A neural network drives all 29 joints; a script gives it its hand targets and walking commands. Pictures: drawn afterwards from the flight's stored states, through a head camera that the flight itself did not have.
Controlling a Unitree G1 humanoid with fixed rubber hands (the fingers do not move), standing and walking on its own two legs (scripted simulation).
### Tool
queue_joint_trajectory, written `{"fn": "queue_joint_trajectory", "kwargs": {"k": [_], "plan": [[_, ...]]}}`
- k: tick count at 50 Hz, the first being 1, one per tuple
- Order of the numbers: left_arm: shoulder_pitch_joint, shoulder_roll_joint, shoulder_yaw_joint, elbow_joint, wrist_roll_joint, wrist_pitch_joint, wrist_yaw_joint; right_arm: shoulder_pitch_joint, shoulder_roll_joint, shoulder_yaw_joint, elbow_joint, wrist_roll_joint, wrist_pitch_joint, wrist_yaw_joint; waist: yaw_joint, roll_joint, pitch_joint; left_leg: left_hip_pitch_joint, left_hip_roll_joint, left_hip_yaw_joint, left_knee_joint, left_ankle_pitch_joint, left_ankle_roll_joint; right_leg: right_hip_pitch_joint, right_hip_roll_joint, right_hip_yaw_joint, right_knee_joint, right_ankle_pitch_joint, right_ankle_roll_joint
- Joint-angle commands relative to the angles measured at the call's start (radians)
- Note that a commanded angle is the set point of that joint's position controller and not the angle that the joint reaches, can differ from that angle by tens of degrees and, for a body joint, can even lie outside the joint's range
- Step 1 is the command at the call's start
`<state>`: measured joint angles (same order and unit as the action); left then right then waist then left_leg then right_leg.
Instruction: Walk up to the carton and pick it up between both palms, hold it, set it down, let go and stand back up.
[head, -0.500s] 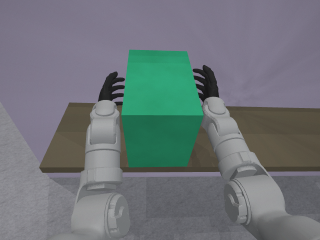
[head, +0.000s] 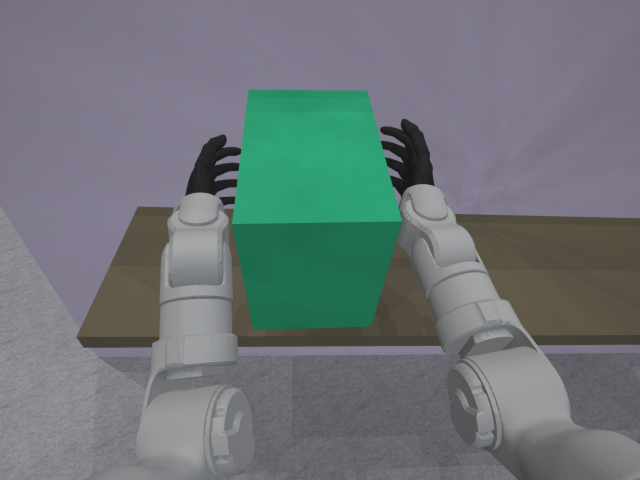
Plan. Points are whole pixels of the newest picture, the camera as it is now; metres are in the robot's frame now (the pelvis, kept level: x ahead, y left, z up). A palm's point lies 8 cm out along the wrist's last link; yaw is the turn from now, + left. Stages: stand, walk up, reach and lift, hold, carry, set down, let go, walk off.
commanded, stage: reach and lift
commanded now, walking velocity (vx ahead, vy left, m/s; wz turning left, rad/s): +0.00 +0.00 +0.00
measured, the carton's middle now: (310, 209) +0.41 -0.01 +0.14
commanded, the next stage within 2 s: hold in 0.30 s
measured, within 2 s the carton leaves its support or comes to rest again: neither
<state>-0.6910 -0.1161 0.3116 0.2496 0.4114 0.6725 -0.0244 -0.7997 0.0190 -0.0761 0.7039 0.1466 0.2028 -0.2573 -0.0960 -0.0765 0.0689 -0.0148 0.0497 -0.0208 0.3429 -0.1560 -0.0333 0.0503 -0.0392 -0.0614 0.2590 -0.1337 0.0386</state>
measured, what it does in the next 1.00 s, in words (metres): stands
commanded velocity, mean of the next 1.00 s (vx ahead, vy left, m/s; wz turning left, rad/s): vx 0.00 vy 0.00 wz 0.00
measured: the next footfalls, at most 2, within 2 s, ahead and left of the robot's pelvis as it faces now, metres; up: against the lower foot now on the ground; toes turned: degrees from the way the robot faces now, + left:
none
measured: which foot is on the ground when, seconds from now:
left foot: down 0.00-1.00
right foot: down 0.00-1.00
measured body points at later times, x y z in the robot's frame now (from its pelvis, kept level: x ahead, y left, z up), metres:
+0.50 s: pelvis +0.00 +0.00 +0.00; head -0.05 +0.03 +0.44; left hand +0.37 +0.13 +0.20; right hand +0.38 -0.13 +0.22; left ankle +0.03 +0.14 -0.75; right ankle +0.02 -0.14 -0.75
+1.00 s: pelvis -0.01 -0.01 +0.00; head -0.06 +0.03 +0.44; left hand +0.37 +0.14 +0.21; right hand +0.38 -0.12 +0.23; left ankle +0.03 +0.14 -0.75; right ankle +0.02 -0.14 -0.75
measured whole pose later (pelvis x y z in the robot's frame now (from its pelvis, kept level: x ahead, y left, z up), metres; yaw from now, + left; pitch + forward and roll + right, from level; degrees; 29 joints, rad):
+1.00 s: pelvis -0.01 -0.01 +0.00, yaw +1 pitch -12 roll -1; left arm -0.72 -0.13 0.35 0.14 0.45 0.81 -0.07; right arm -0.85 0.02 -0.05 0.66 0.18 0.32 -0.27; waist -0.09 -0.08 0.07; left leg 0.01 0.05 -0.03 0.33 -0.14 -0.04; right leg 0.07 -0.04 -0.07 0.28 -0.14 0.03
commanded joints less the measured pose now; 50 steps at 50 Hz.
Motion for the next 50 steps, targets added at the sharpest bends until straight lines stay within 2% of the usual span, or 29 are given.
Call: {"fn": "queue_joint_trajectory", "kwargs": {"k": [1, 2, 5, 7, 9, 14, 16, 17, 18, 20, 22, 23, 24, 26, 27, 30, 31, 32, 33, 34, 35, 36, 39, 41, 42, 43, 45, 48, 50], "plan": [[-0.615, -0.539, -0.469, -0.159, -0.154, -0.064, -0.124, -0.683, 0.579, 0.392, -0.368, 0.077, -0.067, 0.103, -0.015, 0.082, -0.482, 0.137, -0.095, 0.074, 0.010, 0.339, 0.009, 0.147, 0.108, -0.057, 0.019, 0.297, 0.027], [-0.623, -0.515, -0.462, -0.139, -0.153, -0.061, -0.127, -0.680, 0.582, 0.397, -0.361, 0.081, -0.058, 0.098, -0.015, 0.066, -0.458, 0.119, -0.100, 0.076, 0.001, 0.312, 0.015, 0.145, 0.105, -0.053, 0.009, 0.285, 0.033], [-0.644, -0.508, -0.436, -0.098, -0.117, -0.035, -0.131, -0.685, 0.544, 0.339, -0.293, 0.064, -0.035, 0.103, -0.018, 0.096, -0.357, 0.090, -0.094, 0.072, -0.033, 0.183, 0.018, 0.088, 0.098, -0.060, -0.010, 0.126, 0.022], [-0.666, -0.518, -0.447, -0.131, -0.137, -0.036, -0.134, -0.701, 0.557, 0.343, -0.309, 0.064, -0.033, 0.105, -0.018, 0.081, -0.390, 0.093, -0.089, 0.075, -0.030, 0.182, 0.017, 0.105, 0.101, -0.057, 0.001, 0.129, 0.023], [-0.641, -0.522, -0.456, -0.145, -0.138, -0.034, -0.133, -0.683, 0.560, 0.366, -0.336, 0.078, -0.029, 0.098, -0.024, 0.093, -0.414, 0.104, -0.097, 0.074, -0.013, 0.254, 0.010, 0.128, 0.106, -0.056, 0.009, 0.201, 0.025], [-0.638, -0.519, -0.446, -0.132, -0.128, -0.009, -0.131, -0.729, 0.540, 0.361, -0.332, 0.085, -0.017, 0.104, -0.011, 0.101, -0.369, 0.092, -0.092, 0.074, -0.032, 0.195, 0.012, 0.097, 0.110, -0.065, -0.003, 0.129, 0.022], [-0.633, -0.514, -0.436, -0.136, -0.128, 0.000, -0.136, -0.700, 0.545, 0.369, -0.324, 0.087, -0.002, 0.099, -0.015, 0.073, -0.370, 0.098, -0.092, 0.075, -0.030, 0.220, 0.018, 0.113, 0.109, -0.059, -0.006, 0.162, 0.024], [-0.637, -0.527, -0.452, -0.200, -0.133, -0.008, -0.136, -0.690, 0.566, 0.399, -0.356, 0.105, -0.007, 0.097, -0.013, 0.083, -0.418, 0.114, -0.094, 0.075, -0.015, 0.286, 0.010, 0.142, 0.117, -0.061, 0.013, 0.221, 0.023], [-0.631, -0.522, -0.459, -0.178, -0.139, 0.002, -0.134, -0.701, 0.559, 0.393, -0.354, 0.115, 0.000, 0.095, -0.014, 0.080, -0.412, 0.110, -0.092, 0.070, -0.017, 0.272, 0.012, 0.130, 0.116, -0.059, 0.008, 0.211, 0.024], [-0.625, -0.524, -0.489, -0.232, -0.153, 0.005, -0.134, -0.685, 0.570, 0.415, -0.415, 0.130, 0.002, 0.085, -0.020, 0.096, -0.459, 0.122, -0.098, 0.075, 0.002, 0.306, 0.005, 0.156, 0.115, -0.057, 0.022, 0.259, 0.030], [-0.618, -0.501, -0.458, -0.201, -0.135, 0.018, -0.143, -0.688, 0.569, 0.406, -0.406, 0.120, 0.021, 0.079, -0.016, 0.071, -0.399, 0.103, -0.102, 0.074, -0.013, 0.245, 0.017, 0.148, 0.105, -0.053, 0.001, 0.209, 0.031], [-0.625, -0.488, -0.433, -0.178, -0.116, 0.029, -0.142, -0.700, 0.552, 0.392, -0.380, 0.112, 0.028, 0.082, -0.010, 0.089, -0.355, 0.078, -0.102, 0.073, -0.031, 0.203, 0.020, 0.129, 0.104, -0.051, -0.006, 0.160, 0.026], [-0.642, -0.501, -0.453, -0.220, -0.124, 0.024, -0.144, -0.668, 0.570, 0.402, -0.365, 0.110, 0.032, 0.086, -0.015, 0.082, -0.361, 0.077, -0.101, 0.077, -0.033, 0.188, 0.022, 0.128, 0.105, -0.057, 0.006, 0.161, 0.030], [-0.653, -0.510, -0.447, -0.219, -0.118, 0.040, -0.140, -0.698, 0.561, 0.395, -0.366, 0.122, 0.039, 0.093, -0.002, 0.100, -0.366, 0.068, -0.096, 0.080, -0.046, 0.177, 0.017, 0.130, 0.111, -0.056, 0.007, 0.119, 0.024], [-0.669, -0.513, -0.443, -0.217, -0.126, 0.036, -0.143, -0.713, 0.566, 0.389, -0.370, 0.117, 0.041, 0.094, -0.005, 0.084, -0.353, 0.061, -0.094, 0.077, -0.049, 0.159, 0.018, 0.121, 0.109, -0.059, 0.006, 0.103, 0.023], [-0.652, -0.522, -0.476, -0.246, -0.142, 0.037, -0.140, -0.726, 0.587, 0.418, -0.431, 0.126, 0.034, 0.089, -0.010, 0.090, -0.413, 0.079, -0.100, 0.082, -0.030, 0.212, 0.015, 0.143, 0.115, -0.057, 0.014, 0.167, 0.021], [-0.631, -0.504, -0.447, -0.200, -0.129, 0.046, -0.145, -0.704, 0.571, 0.391, -0.388, 0.107, 0.051, 0.087, -0.015, 0.069, -0.364, 0.063, -0.101, 0.077, -0.035, 0.171, 0.024, 0.131, 0.106, -0.053, -0.002, 0.144, 0.024], [-0.664, -0.492, -0.443, -0.223, -0.128, 0.041, -0.147, -0.696, 0.577, 0.394, -0.372, 0.099, 0.051, 0.087, -0.009, 0.069, -0.383, 0.082, -0.097, 0.080, -0.038, 0.164, 0.027, 0.117, 0.104, -0.055, 0.007, 0.136, 0.030], [-0.669, -0.491, -0.437, -0.208, -0.115, 0.048, -0.150, -0.690, 0.568, 0.381, -0.336, 0.110, 0.057, 0.088, -0.011, 0.090, -0.357, 0.055, -0.103, 0.084, -0.045, 0.140, 0.023, 0.131, 0.107, -0.057, 0.008, 0.107, 0.026], [-0.656, -0.476, -0.416, -0.190, -0.118, 0.051, -0.154, -0.704, 0.574, 0.386, -0.363, 0.109, 0.060, 0.088, -0.002, 0.057, -0.349, 0.059, -0.104, 0.085, -0.056, 0.119, 0.035, 0.119, 0.099, -0.055, -0.003, 0.095, 0.034], [-0.657, -0.496, -0.430, -0.206, -0.129, 0.053, -0.153, -0.728, 0.576, 0.387, -0.392, 0.118, 0.049, 0.090, -0.002, 0.085, -0.388, 0.064, -0.102, 0.089, -0.050, 0.147, 0.028, 0.131, 0.103, -0.053, 0.010, 0.112, 0.031], [-0.647, -0.485, -0.411, -0.196, -0.115, 0.054, -0.154, -0.705, 0.575, 0.381, -0.373, 0.110, 0.061, 0.089, -0.005, 0.067, -0.360, 0.054, -0.104, 0.085, -0.058, 0.128, 0.030, 0.137, 0.102, -0.055, 0.003, 0.097, 0.028], [-0.677, -0.488, -0.439, -0.209, -0.128, 0.052, -0.158, -0.722, 0.581, 0.380, -0.371, 0.112, 0.055, 0.088, -0.012, 0.084, -0.384, 0.044, -0.105, 0.086, -0.043, 0.141, 0.024, 0.134, 0.105, -0.058, 0.012, 0.118, 0.029], [-0.654, -0.489, -0.409, -0.209, -0.116, 0.049, -0.159, -0.713, 0.593, 0.396, -0.389, 0.122, 0.061, 0.087, 0.001, 0.065, -0.382, 0.058, -0.105, 0.085, -0.052, 0.159, 0.027, 0.149, 0.106, -0.060, 0.008, 0.122, 0.030], [-0.659, -0.498, -0.421, -0.198, -0.122, 0.052, -0.160, -0.708, 0.580, 0.379, -0.368, 0.111, 0.061, 0.090, -0.007, 0.071, -0.361, 0.054, -0.106, 0.087, -0.054, 0.148, 0.024, 0.131, 0.107, -0.064, 0.007, 0.114, 0.032], [-0.677, -0.495, -0.417, -0.203, -0.113, 0.056, -0.158, -0.727, 0.575, 0.379, -0.351, 0.109, 0.062, 0.092, 0.000, 0.088, -0.352, 0.039, -0.103, 0.088, -0.054, 0.139, 0.022, 0.123, 0.108, -0.060, 0.011, 0.083, 0.025], [-0.670, -0.475, -0.392, -0.146, -0.097, 0.063, -0.166, -0.717, 0.563, 0.340, -0.308, 0.087, 0.073, 0.096, -0.008, 0.076, -0.304, 0.021, -0.105, 0.092, -0.080, 0.059, 0.031, 0.103, 0.100, -0.061, -0.009, 0.019, 0.025], [-0.683, -0.494, -0.408, -0.167, -0.108, 0.058, -0.167, -0.726, 0.572, 0.352, -0.307, 0.095, 0.061, 0.100, -0.003, 0.070, -0.339, 0.019, -0.099, 0.095, -0.073, 0.084, 0.025, 0.131, 0.110, -0.067, 0.007, 0.045, 0.019], [-0.697, -0.509, -0.423, -0.202, -0.126, 0.050, -0.162, -0.757, 0.589, 0.369, -0.365, 0.115, 0.051, 0.096, -0.004, 0.084, -0.397, 0.042, -0.103, 0.092, -0.057, 0.141, 0.020, 0.148, 0.110, -0.063, 0.015, 0.089, 0.024]]}}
